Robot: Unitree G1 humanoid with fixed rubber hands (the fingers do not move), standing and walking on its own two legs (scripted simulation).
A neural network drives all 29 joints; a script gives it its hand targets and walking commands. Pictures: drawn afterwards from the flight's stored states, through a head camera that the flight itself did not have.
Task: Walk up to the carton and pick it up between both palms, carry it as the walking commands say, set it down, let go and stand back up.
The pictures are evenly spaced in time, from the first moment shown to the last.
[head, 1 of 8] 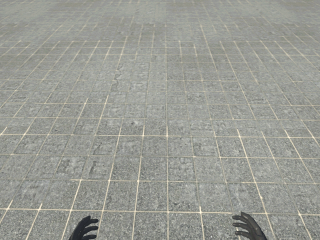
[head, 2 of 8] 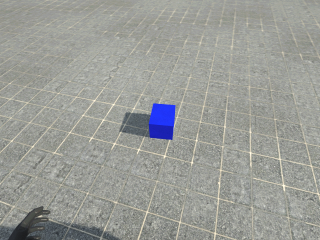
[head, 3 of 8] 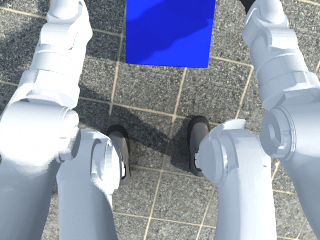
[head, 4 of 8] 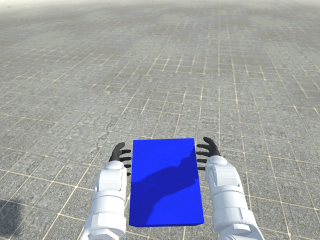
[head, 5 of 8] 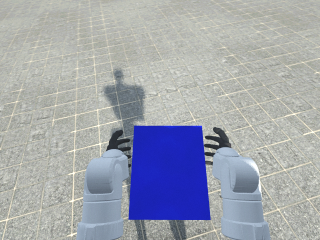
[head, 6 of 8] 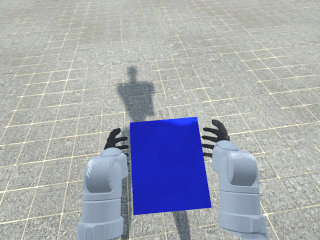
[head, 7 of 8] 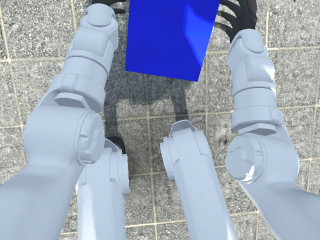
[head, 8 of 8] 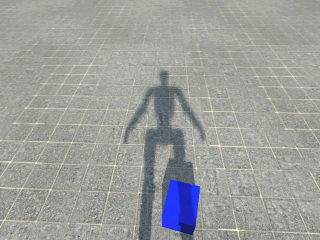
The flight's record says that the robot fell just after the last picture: no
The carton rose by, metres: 0.70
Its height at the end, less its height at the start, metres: +0.00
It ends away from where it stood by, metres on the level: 1.54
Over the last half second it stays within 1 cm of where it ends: yes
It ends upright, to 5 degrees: yes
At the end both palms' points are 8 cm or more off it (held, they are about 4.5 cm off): yes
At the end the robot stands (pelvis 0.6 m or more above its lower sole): yes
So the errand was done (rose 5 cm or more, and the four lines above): yes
